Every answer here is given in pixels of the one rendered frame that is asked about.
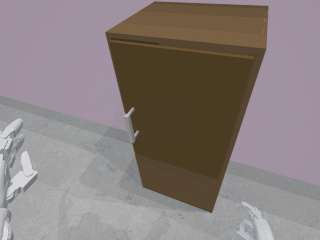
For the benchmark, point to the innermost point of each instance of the right robot hand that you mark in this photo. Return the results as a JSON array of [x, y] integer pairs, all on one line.
[[259, 230]]

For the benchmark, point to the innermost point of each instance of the left robot forearm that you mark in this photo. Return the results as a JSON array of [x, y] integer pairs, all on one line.
[[5, 229]]

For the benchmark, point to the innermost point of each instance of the cupboard door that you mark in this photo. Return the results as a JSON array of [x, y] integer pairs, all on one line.
[[186, 101]]

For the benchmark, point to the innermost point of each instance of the left robot hand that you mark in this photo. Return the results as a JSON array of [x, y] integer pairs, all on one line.
[[9, 146]]

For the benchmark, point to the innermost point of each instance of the handle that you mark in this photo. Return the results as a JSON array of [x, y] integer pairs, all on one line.
[[129, 126]]

